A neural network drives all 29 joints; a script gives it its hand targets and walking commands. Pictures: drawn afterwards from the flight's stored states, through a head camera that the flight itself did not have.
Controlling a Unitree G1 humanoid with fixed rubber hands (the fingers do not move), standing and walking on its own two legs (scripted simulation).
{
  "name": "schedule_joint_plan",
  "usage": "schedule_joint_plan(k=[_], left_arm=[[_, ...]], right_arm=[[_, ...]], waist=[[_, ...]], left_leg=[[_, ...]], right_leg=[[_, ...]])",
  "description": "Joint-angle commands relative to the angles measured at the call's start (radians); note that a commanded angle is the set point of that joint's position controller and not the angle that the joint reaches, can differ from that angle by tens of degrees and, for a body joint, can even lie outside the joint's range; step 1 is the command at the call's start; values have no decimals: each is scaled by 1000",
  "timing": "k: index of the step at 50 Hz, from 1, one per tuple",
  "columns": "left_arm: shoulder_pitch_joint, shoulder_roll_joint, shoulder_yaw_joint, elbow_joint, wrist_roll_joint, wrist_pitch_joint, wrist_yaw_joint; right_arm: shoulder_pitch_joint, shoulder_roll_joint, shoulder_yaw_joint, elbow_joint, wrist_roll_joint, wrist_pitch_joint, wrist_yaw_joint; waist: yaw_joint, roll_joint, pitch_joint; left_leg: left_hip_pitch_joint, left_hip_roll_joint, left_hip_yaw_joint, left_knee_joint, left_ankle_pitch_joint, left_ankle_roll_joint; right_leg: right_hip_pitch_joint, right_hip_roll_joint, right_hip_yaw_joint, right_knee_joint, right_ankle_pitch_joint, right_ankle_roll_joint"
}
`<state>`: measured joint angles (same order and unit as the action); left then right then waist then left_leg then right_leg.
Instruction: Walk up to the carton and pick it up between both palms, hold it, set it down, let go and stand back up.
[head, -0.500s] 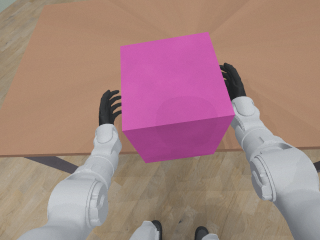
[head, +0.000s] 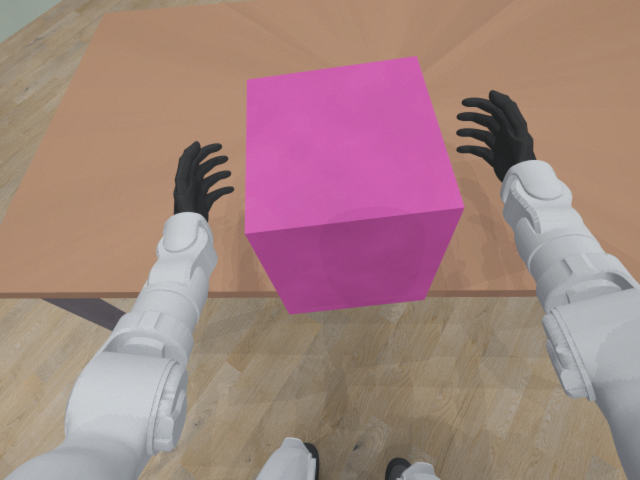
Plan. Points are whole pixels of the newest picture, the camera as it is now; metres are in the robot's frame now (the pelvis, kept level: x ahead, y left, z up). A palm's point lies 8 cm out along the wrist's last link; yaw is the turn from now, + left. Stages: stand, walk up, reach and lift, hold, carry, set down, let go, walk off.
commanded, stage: set down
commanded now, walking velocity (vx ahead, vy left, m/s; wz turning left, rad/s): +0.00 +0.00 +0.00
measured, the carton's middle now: (345, 201) +0.47 +0.06 +0.01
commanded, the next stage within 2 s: none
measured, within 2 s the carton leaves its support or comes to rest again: neither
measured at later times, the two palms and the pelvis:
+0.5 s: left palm (137, 154) +0.42 +0.27 +0.15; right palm (565, 74) +0.52 -0.15 +0.18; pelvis +0.00 +0.00 +0.04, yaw +2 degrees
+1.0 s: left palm (173, 253) +0.35 +0.24 +0.07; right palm (579, 209) +0.43 -0.19 +0.08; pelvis +0.01 +0.00 +0.05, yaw +2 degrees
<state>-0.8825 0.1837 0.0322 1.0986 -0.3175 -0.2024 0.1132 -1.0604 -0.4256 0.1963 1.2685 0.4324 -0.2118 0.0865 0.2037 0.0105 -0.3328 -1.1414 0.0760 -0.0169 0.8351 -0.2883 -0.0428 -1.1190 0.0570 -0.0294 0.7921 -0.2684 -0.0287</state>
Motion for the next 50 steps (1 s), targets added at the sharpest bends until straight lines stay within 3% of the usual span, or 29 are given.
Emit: schedule_joint_plan(k=[1,18,24,30,31,33,39,43,46,48,50], left_arm=[[-531,247,62,-255,28,16,25],[-650,229,-4,-232,18,167,47],[-664,249,-10,-255,8,203,48],[-554,244,31,-280,57,214,23],[-481,185,14,-338,64,212,21],[-406,171,32,-369,101,208,12],[-175,142,102,-504,174,150,-5],[-129,159,138,-644,170,75,14],[-105,154,131,-683,148,49,24],[-95,153,125,-710,134,37,37],[-76,132,97,-708,122,37,48]], right_arm=[[-604,-220,-75,-197,-7,-14,-20],[-638,-231,-54,-61,49,109,18],[-647,-244,-53,-78,57,137,22],[-570,-235,-47,-104,52,132,3],[-504,-222,-77,-97,23,122,8],[-433,-224,-106,-101,-5,110,10],[-235,-187,-176,-244,-67,27,-2],[-198,-167,-190,-449,-80,-37,-10],[-173,-159,-185,-553,-75,-44,-10],[-146,-163,-202,-589,-85,-44,-9],[-103,-158,-202,-555,-79,-30,1]], waist=[[-20,-214,-900],[-16,-77,-663],[-24,-74,-651],[-34,-96,-624],[-61,-73,-633],[-85,-75,-583],[-113,-83,-480],[-97,-105,-533],[-105,-123,-542],[-115,-112,-558],[-122,-88,-517]], left_leg=[[356,-69,119,-86,359,-12],[614,-50,90,-239,392,-38],[633,-55,87,-274,392,-33],[657,-59,88,-308,453,-23],[690,-61,77,-316,455,-20],[701,-63,73,-344,447,-18],[705,-75,69,-400,424,2],[660,-89,81,-404,383,15],[645,-95,89,-396,343,24],[651,-92,90,-391,312,24],[704,-84,86,-386,313,17]], right_leg=[[858,30,22,-45,496,91],[811,24,-17,-219,371,40],[853,17,-15,-245,389,41],[950,8,-3,-265,472,62],[1006,5,6,-284,501,68],[1033,-2,9,-300,523,69],[1114,-19,28,-335,538,78],[1180,-30,49,-314,548,90],[1199,-35,63,-297,544,88],[1168,-25,59,-290,479,79],[1098,-16,53,-302,410,57]])
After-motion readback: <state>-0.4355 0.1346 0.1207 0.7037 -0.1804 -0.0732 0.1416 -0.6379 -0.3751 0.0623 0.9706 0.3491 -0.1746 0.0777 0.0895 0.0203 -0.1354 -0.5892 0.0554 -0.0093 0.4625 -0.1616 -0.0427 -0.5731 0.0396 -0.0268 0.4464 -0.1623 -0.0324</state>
